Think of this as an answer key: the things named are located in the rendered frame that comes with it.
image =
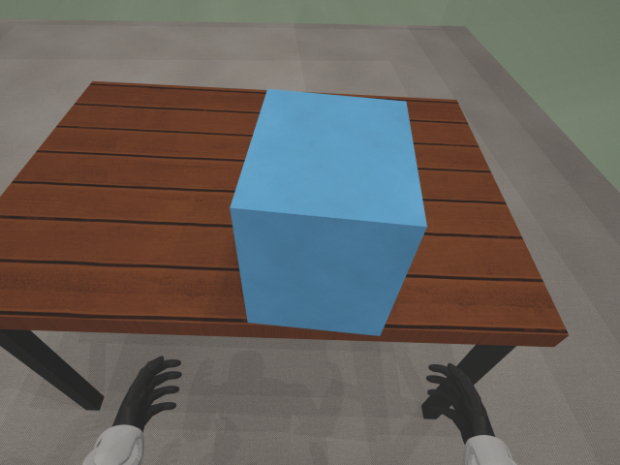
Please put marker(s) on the carton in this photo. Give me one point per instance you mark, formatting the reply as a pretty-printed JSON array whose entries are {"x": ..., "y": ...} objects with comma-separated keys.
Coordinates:
[{"x": 327, "y": 214}]

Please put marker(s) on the robot right hand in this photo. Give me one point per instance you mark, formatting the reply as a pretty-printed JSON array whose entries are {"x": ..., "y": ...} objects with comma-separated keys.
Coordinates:
[{"x": 469, "y": 414}]

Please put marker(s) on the right robot forearm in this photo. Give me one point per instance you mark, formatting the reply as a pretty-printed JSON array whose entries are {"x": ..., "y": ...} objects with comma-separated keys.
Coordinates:
[{"x": 486, "y": 450}]

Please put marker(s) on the robot left hand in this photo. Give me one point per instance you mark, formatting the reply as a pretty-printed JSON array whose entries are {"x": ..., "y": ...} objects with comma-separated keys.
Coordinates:
[{"x": 135, "y": 408}]

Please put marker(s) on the table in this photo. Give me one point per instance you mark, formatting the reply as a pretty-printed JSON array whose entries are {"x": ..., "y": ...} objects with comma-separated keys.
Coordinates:
[{"x": 121, "y": 223}]

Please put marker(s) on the left robot forearm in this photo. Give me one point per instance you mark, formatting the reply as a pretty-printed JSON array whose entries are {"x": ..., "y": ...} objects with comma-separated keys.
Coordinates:
[{"x": 118, "y": 445}]

